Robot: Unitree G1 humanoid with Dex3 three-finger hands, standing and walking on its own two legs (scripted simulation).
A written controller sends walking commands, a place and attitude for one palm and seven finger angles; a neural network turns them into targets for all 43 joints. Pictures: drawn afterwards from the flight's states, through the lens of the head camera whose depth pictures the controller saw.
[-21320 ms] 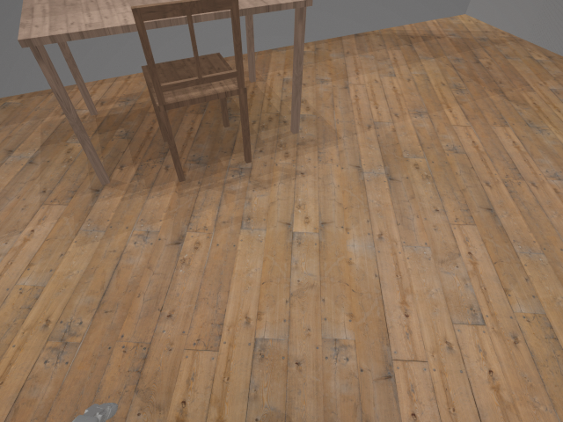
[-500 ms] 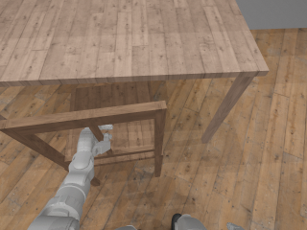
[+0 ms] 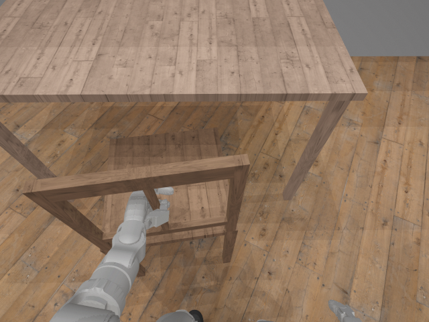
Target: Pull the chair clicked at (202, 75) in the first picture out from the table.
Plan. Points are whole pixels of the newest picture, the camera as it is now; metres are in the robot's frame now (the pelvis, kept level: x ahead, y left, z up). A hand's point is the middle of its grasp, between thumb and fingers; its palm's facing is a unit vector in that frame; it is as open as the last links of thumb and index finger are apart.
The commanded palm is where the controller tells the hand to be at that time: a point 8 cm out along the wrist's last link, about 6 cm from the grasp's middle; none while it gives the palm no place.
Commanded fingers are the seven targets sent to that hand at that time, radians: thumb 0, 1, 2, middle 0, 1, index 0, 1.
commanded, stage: step backward, pulling the chair out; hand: left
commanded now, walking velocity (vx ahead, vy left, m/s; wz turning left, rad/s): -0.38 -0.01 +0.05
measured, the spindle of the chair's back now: (157, 209) +0.35 +0.16 -0.11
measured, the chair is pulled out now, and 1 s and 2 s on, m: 0.19 0.41 0.66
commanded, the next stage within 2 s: stop walking, hand still on the chair in 1.44 s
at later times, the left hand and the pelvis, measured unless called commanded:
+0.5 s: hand (169, 254) +0.24 +0.11 -0.07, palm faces -0.08 -0.98 -0.17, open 4.9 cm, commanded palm +0.22 +0.16 -0.06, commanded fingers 0.00 0.90 0.90 -0.50 -1.45 -0.50 -1.45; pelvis -0.11 +0.01 +0.00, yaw +0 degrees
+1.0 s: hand out of the picture +0.11 +0.10 -0.07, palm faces -0.01 -0.98 -0.19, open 5.0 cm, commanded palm +0.09 +0.15 -0.07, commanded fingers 0.00 0.90 0.90 -0.50 -1.45 -0.50 -1.45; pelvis -0.24 -0.01 +0.00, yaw +2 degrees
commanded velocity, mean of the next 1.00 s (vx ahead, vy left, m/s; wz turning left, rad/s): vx -0.38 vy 0.01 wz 0.10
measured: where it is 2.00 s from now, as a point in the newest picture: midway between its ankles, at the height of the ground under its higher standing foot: outside the picture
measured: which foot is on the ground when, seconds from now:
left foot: down 0.00-0.18, up 0.20-0.38, down 0.40-0.74, up 0.76-1.00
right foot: up 0.00-0.04, down 0.06-0.50, up 0.52-0.70, down 0.72-1.00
